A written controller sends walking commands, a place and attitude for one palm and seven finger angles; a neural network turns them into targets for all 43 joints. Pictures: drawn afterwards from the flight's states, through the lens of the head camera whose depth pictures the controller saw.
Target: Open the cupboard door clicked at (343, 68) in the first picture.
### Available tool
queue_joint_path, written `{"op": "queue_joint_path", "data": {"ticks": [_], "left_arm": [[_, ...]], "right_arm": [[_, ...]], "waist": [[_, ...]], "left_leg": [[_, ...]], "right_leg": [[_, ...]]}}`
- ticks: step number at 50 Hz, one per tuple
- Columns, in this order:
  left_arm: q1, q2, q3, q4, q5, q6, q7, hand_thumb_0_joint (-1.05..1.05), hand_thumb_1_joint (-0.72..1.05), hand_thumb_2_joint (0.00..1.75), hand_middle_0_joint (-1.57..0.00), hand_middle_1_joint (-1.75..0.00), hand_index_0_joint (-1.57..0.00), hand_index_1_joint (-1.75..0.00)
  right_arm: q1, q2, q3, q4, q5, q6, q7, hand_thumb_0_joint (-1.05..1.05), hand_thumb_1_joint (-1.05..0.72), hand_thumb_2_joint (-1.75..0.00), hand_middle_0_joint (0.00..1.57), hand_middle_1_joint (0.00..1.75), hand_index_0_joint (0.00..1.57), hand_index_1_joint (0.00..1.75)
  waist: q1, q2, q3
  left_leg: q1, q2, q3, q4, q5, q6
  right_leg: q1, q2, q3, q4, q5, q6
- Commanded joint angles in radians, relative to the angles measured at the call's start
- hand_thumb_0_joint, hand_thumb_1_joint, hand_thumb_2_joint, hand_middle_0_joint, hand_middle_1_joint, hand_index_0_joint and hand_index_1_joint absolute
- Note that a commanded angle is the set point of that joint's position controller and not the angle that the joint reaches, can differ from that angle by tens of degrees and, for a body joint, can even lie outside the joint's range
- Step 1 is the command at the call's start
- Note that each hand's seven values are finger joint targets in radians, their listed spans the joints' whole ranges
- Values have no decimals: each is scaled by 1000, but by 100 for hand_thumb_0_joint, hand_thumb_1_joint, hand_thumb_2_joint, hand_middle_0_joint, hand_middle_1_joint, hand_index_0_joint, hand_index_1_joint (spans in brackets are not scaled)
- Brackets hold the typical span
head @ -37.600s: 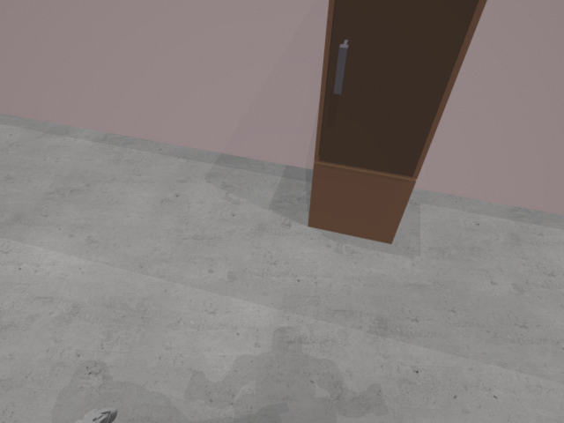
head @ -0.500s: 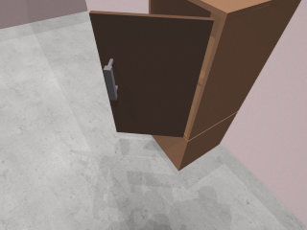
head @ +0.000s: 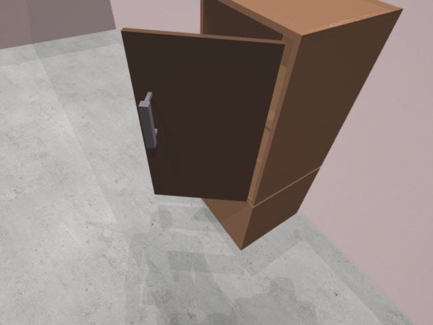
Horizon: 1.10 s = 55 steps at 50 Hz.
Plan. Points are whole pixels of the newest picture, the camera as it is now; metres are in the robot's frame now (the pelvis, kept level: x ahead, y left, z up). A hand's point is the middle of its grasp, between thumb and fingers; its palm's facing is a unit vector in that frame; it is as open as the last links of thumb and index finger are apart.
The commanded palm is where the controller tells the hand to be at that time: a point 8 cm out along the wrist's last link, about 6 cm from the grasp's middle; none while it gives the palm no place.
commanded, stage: look again from close up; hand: left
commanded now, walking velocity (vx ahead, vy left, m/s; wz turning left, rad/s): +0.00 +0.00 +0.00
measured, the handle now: (150, 120) +0.59 +0.20 +0.03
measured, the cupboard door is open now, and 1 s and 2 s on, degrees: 52 52 52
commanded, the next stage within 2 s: raise the hand with hooked fingers in 0.54 s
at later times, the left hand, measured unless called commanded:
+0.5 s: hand out of the picture +0.05 +0.20 -0.18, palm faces -0.02 -0.98 -0.20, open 7.4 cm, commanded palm none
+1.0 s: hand (123, 277) +0.21 +0.18 -0.03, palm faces -0.03 -1.00 -0.01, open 8.2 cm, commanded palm +0.16 +0.26 -0.04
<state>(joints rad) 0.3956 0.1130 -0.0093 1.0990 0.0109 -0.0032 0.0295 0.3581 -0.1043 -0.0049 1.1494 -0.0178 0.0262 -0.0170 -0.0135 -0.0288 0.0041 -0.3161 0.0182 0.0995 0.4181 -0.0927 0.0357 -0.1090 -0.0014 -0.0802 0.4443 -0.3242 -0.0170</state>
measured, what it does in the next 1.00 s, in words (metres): lowers itself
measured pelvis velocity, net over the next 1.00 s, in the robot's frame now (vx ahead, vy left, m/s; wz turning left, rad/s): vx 0.00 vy -0.01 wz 0.02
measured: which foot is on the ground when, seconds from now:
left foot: down 0.00-1.00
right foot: down 0.00-1.00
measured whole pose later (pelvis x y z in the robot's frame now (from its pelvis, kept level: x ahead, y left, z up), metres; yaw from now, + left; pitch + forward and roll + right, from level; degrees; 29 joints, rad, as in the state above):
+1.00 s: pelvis +0.00 -0.01 -0.06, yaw +1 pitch +8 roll +0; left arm 0.30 0.23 0.17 0.25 -0.26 -0.46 -0.34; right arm 0.17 -0.25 -0.03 0.58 0.03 -0.21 -0.02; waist -0.02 -0.02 -0.14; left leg -0.77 0.02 0.05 0.95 -0.32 0.03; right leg -0.63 0.02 -0.08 1.00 -0.51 -0.05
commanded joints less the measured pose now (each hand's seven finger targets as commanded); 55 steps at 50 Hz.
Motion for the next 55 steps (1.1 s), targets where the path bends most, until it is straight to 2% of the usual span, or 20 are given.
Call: {"op": "queue_joint_path", "data": {"ticks": [1,2,4,8,10,12,14,29,31,32,33,34,35,36,37,40,44,46,50,55], "left_arm": [[107,90,-5,-9,27,-39,40,0,90,90,-20,-30,-20,-30],[25,150,9,-59,18,-44,33,0,90,90,-20,-30,-20,-30],[-35,146,20,-85,10,-42,29,0,90,90,-20,-30,-20,-30],[28,77,23,-77,5,-37,30,0,90,90,-20,-30,-20,-30],[74,65,24,-61,5,-26,28,0,90,90,-20,-30,-20,-30],[86,72,24,-55,5,-22,25,0,90,90,-20,-30,-20,-30],[71,77,24,-60,7,-22,25,0,90,90,-20,-30,-20,-30],[19,150,25,-71,8,-19,24,0,90,90,-20,-30,-20,-30],[16,161,24,-72,10,-20,23,0,90,90,-20,-30,-20,-30],[26,135,11,-72,21,-24,53,0,90,90,-20,-30,-20,-30],[-669,410,173,-1704,-164,-217,69,0,88,89,-20,-32,-20,-32],[-194,331,157,-1495,-105,-176,104,0,85,88,-20,-33,-20,-33],[-151,279,109,-1429,-101,-123,142,0,83,87,-21,-34,-21,-34],[181,-1,-47,-1079,-129,-13,129,0,81,86,-21,-36,-21,-36],[-27,33,-25,-1304,-183,-45,109,0,78,85,-21,-37,-21,-37],[10,98,78,-1021,-171,-175,22,0,71,82,-21,-42,-21,-42],[156,134,190,-866,-258,-448,-244,0,62,78,-22,-48,-22,-48],[106,200,235,-823,-286,-523,-387,0,57,76,-22,-51,-22,-51],[-22,348,373,-1058,-341,-487,-431,0,48,72,-23,-57,-23,-57],[-292,351,329,-1513,-357,-627,-333,0,36,67,-24,-64,-24,-64]], "right_arm": [[-106,-128,-2,-116,-2,-43,3,0,-90,-90,20,30,20,30],[-6,-84,-10,-134,1,-31,13,0,-90,-90,20,30,20,30],[72,-76,-14,-109,-8,-17,17,0,-90,-90,20,30,20,30],[77,-109,-8,-133,-7,-49,7,0,-90,-90,20,30,20,30],[46,-122,-8,-137,-5,-51,-2,0,-90,-90,20,30,20,30],[7,-127,-10,-143,-2,-47,-4,0,-90,-90,20,30,20,30],[1,-122,-12,-146,0,-47,-3,0,-90,-90,20,30,20,30],[-61,-172,-14,-114,5,-61,-8,0,-90,-90,20,30,20,30],[-81,-184,-15,-114,7,-62,-8,0,-90,-90,20,30,20,30],[-120,-200,-10,-186,9,-56,-3,0,-90,-90,20,30,20,30],[-57,-354,-72,-542,62,-200,-29,0,-90,-90,20,30,20,30],[-117,-248,1,-462,57,-305,-59,0,-90,-90,20,30,20,30],[-139,-239,-13,-402,57,-334,-69,0,-90,-90,20,30,20,30],[-113,-198,-11,-387,77,-331,-50,0,-90,-90,20,30,20,30],[-123,-240,-32,-480,76,-323,-43,0,-90,-90,20,30,20,30],[-165,-273,-44,-550,53,-319,-48,0,-90,-90,20,30,20,30],[-242,-282,-70,-629,29,-299,-26,0,-90,-90,20,30,20,30],[-263,-300,-79,-692,47,-296,-10,0,-90,-90,20,30,20,30],[-276,-287,-74,-800,63,-281,-20,0,-90,-90,20,30,20,30],[-190,-245,-52,-770,38,-304,-54,0,-90,-90,20,30,20,30]], "waist": [[53,93,217],[-51,72,154],[-75,44,106],[-20,34,18],[13,139,29],[28,79,66],[25,-13,84],[11,36,-1],[14,29,7],[14,43,104],[-117,234,-432],[9,438,-461],[0,384,-398],[-29,239,-175],[-29,170,-88],[-45,-109,86],[48,-319,-47],[50,-205,-62],[84,108,-213],[-13,212,-311]], "left_leg": [[-15,56,-108,127,-116,-36],[19,53,-99,170,-201,-31],[14,40,-81,219,-191,-24],[17,90,-163,81,-75,25],[-28,116,-237,-7,-130,57],[-67,119,-244,-41,-203,60],[-63,101,-210,-27,-186,49],[143,101,-138,17,96,35],[141,101,-132,21,106,35],[94,114,-146,154,143,13],[432,21,-157,81,232,-9],[599,105,-247,-14,296,-57],[460,94,-255,-64,166,-105],[345,92,-255,-89,73,-75],[231,81,-242,-72,-48,-52],[-71,4,-178,125,-330,-28],[-359,-23,-110,382,-262,-40],[-423,-38,-98,452,-277,-45],[-404,-45,-78,501,-317,-22],[-326,2,-127,558,-295,5]], "right_leg": [[-251,-130,198,-193,159,-45],[-319,-184,203,-223,-151,-75],[-304,-161,179,-179,-202,-99],[-166,-67,85,10,-30,-70],[-130,-33,50,60,-59,-51],[-122,-36,55,44,-40,-44],[-128,-54,75,12,-18,-47],[-121,-93,105,-25,141,-20],[-116,-96,112,-38,164,-19],[-206,-100,159,-93,204,-18],[-228,-27,2,44,328,-22],[-283,1,4,245,136,-25],[-324,2,16,295,-11,-17],[-402,5,20,322,-40,-12],[-394,-6,11,271,-56,-4],[-467,6,-18,84,-127,-4],[-595,3,45,256,-192,-7],[-584,-25,127,289,-211,-12],[-573,-24,187,301,-313,-13],[-650,12,191,347,-275,-13]]}}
